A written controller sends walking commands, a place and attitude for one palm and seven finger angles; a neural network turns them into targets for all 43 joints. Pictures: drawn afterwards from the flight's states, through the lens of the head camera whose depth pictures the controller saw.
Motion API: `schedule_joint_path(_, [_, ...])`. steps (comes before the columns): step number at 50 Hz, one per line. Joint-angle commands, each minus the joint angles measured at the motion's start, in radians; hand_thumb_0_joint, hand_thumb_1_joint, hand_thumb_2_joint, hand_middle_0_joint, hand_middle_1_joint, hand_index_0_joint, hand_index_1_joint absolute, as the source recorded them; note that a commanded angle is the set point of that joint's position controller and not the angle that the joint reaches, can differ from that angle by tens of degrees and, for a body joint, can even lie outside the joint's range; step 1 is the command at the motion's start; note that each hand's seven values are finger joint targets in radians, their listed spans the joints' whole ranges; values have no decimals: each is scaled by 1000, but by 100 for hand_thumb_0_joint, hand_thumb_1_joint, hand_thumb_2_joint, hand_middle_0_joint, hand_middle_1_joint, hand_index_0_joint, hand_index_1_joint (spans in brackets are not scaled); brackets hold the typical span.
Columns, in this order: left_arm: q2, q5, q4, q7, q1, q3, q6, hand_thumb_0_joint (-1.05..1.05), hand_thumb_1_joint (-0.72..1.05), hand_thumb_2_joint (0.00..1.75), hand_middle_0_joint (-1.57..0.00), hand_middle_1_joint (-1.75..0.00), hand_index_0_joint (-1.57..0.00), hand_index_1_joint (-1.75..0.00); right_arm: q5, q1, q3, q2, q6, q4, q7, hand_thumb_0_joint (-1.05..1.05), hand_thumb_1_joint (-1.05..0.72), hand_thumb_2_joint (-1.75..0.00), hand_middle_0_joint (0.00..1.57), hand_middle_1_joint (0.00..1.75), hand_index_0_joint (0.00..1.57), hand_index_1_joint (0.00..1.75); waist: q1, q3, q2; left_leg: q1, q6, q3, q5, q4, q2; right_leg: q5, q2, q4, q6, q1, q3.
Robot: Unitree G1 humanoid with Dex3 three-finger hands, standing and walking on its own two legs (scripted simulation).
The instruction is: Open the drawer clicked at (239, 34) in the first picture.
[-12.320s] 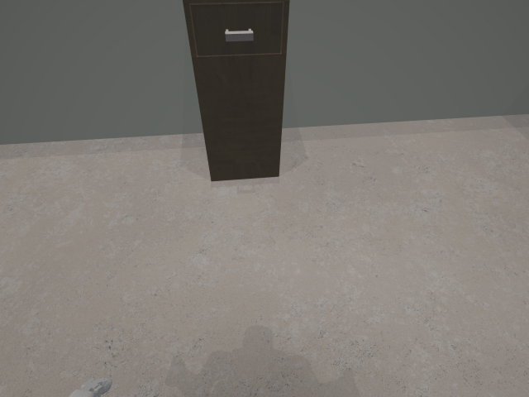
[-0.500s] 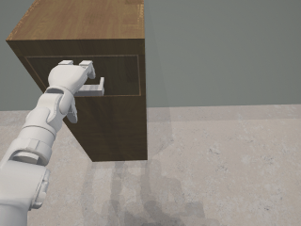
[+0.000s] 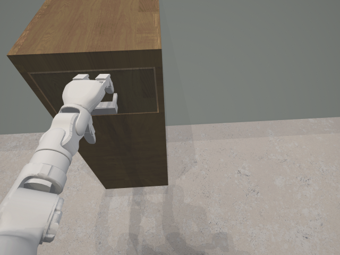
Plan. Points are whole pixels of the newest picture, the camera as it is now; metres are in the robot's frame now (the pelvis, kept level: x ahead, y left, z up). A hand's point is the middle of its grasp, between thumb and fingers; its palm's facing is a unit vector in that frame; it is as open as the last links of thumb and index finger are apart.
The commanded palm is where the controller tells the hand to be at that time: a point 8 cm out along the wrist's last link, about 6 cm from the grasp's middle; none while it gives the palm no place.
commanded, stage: move the hooked fingers above the handle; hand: left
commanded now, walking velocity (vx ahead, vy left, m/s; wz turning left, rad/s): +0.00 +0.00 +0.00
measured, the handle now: (99, 102) +0.53 +0.21 +0.03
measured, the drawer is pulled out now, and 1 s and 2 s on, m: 0.00 0.00 0.00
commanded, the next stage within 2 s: none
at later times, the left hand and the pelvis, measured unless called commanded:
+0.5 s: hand (102, 103) +0.47 +0.18 +0.08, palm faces +0.03 -0.03 -1.00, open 13.8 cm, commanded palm +0.45 +0.22 +0.15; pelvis -0.01 -0.01 +0.00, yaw +0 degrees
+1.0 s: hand (83, 108) +0.46 +0.22 +0.08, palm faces +0.04 -0.02 -1.00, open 13.8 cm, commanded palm +0.45 +0.24 +0.14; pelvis -0.01 -0.01 +0.00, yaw +0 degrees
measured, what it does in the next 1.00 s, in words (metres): stands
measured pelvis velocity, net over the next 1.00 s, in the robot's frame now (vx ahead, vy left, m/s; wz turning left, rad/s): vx -0.01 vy -0.01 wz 0.00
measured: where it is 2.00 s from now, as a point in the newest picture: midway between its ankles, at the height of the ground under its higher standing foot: outside the picture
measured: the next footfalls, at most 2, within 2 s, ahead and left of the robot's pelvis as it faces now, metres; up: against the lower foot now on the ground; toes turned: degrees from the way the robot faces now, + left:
none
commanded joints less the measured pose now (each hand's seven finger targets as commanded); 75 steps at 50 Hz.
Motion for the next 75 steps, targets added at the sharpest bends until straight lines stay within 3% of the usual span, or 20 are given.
schedule_joint_path(1, [322,19,-149,127,-543,160,38,0,-50,30,-30,-120,-30,-120,-4,38,-47,-154,-35,-79,-6,0,-90,-90,20,30,20,30,1,-328,37,182,-2,0,432,-44,4,296,29,-21,-48,103,-41])
schedule_joint_path(7, [284,24,-78,114,-495,119,136,0,-50,30,-30,-120,-30,-120,-4,28,-51,-164,-36,-95,2,0,-90,-90,20,30,20,30,7,-424,12,197,2,29,479,-39,7,382,22,-22,-38,180,-31])
schedule_joint_path(13, [110,-30,-148,-19,-482,-39,108,0,-50,30,-30,-120,-30,-120,6,16,-59,-171,-30,-115,-13,0,-90,-90,20,30,20,30,-44,-327,-73,236,19,16,428,-46,10,350,19,-69,-25,132,-27])
schedule_joint_path(16, [189,-21,-174,-21,-560,12,42,0,-50,30,-30,-120,-30,-120,6,21,-54,-168,-33,-102,-30,0,-90,-90,20,30,20,30,-55,-275,-56,209,22,8,349,-50,2,295,14,-74,-29,104,-16])
schedule_joint_path(20, [315,12,-222,74,-676,116,-10,0,-50,30,-30,-120,-30,-120,-3,31,-45,-155,-49,-93,-32,0,-90,-90,20,30,20,30,-31,-345,47,192,11,1,346,-38,-7,267,17,-40,-40,100,-11])
schedule_joint_path(24, [442,41,-115,178,-599,242,53,0,-50,30,-30,-120,-30,-120,-11,20,-34,-149,-52,-90,-27,0,-90,-90,20,30,20,30,16,-416,45,117,0,20,382,-29,-16,323,20,-9,-41,185,-16])
schedule_joint_path(29, [335,36,129,128,-501,129,213,0,-50,30,-30,-120,-30,-120,1,29,-32,-170,-44,-80,-17,0,-90,-90,20,30,20,30,-9,-391,-58,69,2,54,362,-45,-6,380,14,-34,-25,230,-16])
schedule_joint_path(34, [357,3,126,-11,-423,125,193,0,-50,30,-30,-120,-30,-120,15,32,-28,-192,-14,-100,-42,0,-90,-90,20,30,20,30,-11,-364,-174,42,20,66,362,-61,-6,491,-5,-58,-6,322,4])
schedule_joint_path(38, [328,-9,-34,-58,-428,104,60,0,-50,30,-30,-120,-30,-120,17,21,-33,-184,-24,-126,-56,0,-90,-90,20,30,20,30,-17,-286,-129,56,29,55,299,-71,-7,418,-6,-79,-7,266,15])
schedule_joint_path(42, [393,-5,-236,-1,-499,180,-85,0,-50,30,-30,-120,-30,-120,3,34,-52,-162,-41,-125,-59,0,-90,-90,20,30,20,30,-5,-383,23,127,27,41,357,-41,-12,411,3,-50,-21,234,25])
schedule_joint_path(45, [448,10,-236,92,-553,236,-99,0,-50,30,-30,-120,-30,-120,0,48,-59,-160,-52,-94,-50,0,-90,-90,20,30,20,30,-20,-383,54,124,19,27,371,-15,-11,362,14,-29,-26,162,10])
schedule_joint_path(48, [449,25,-160,170,-569,239,-34,0,-50,30,-30,-120,-30,-120,0,50,-59,-165,-63,-71,-35,0,-90,-90,20,30,20,30,-23,-375,73,114,9,26,347,-13,-11,301,20,-21,-32,113,-10])
schedule_joint_path(50, [410,26,-95,184,-581,194,29,0,-50,30,-30,-120,-30,-120,-1,54,-58,-170,-63,-60,-26,0,-90,-90,20,30,20,30,-35,-405,71,130,6,30,354,-13,-10,304,20,-22,-29,113,-15])
schedule_joint_path(54, [183,0,9,97,-621,-12,134,0,-50,30,-30,-120,-30,-120,8,74,-62,-177,-62,-48,-9,0,-90,-90,20,30,20,30,-88,-395,27,203,6,24,391,-14,4,318,25,-46,-27,70,-28])
schedule_joint_path(59, [129,-45,-50,-48,-613,-56,86,0,-50,30,-30,-120,-30,-120,0,74,-59,-185,-47,-64,-26,0,-90,-90,20,30,20,30,-93,-383,-40,246,17,0,430,-15,8,338,23,-59,-24,80,-28])
schedule_joint_path(61, [168,-42,-114,-54,-618,-14,23,0,-50,30,-30,-120,-30,-120,-6,75,-58,-177,-45,-72,-31,0,-90,-90,20,30,20,30,-74,-390,-8,260,18,-6,463,-7,6,349,25,-43,-26,72,-25])
schedule_joint_path(65, [389,-1,-126,47,-593,198,-39,0,-50,30,-30,-120,-30,-120,-13,66,-41,-165,-39,-89,-31,0,-90,-90,20,30,20,30,-5,-370,13,158,7,-10,480,-10,5,350,29,-1,-40,104,-30])
schedule_joint_path(69, [498,44,-79,186,-467,305,52,0,-50,30,-30,-120,-30,-120,-19,14,-25,-156,-36,-108,-20,0,-90,-90,20,30,20,30,72,-394,16,55,-6,24,484,-15,-3,384,27,26,-48,192,-34])
schedule_joint_path(73, [481,63,-98,250,-525,269,153,0,-50,30,-30,-120,-30,-120,-9,2,-29,-159,-36,-100,-18,0,-90,-90,20,30,20,30,45,-468,14,101,-9,44,485,-22,5,412,24,20,-37,220,-32])
schedule_joint_path(75, [468,43,-69,213,-523,254,187,0,-50,30,-30,-120,-30,-120,-4,23,-38,-166,-33,-93,-22,0,-90,-90,20,30,20,30,25,-526,-17,133,-2,41,490,-29,6,436,21,3,-26,264,-26])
